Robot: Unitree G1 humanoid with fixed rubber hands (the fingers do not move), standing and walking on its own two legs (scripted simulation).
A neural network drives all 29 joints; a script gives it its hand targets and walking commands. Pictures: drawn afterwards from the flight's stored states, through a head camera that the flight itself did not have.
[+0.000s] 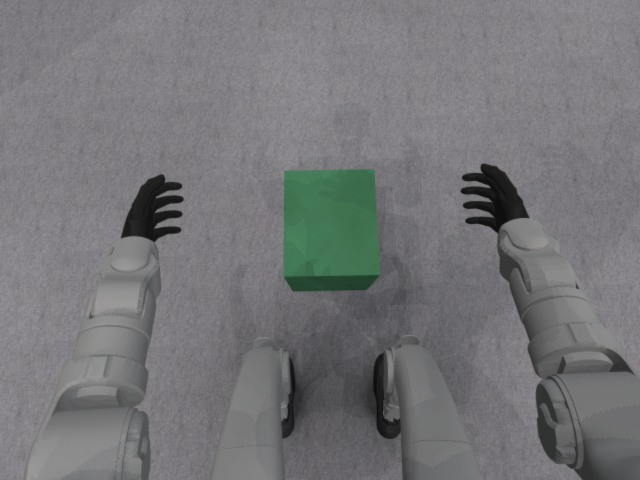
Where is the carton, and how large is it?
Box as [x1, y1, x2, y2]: [284, 169, 379, 290]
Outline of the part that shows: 373,169 284,171 284,277 292,290 366,289 379,275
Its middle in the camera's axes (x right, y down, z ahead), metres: +0.02 -0.02 +0.97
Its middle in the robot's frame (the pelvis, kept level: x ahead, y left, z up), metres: +0.51 +0.00 -0.54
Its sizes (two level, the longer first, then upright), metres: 0.243 0.205 0.256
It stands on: the floor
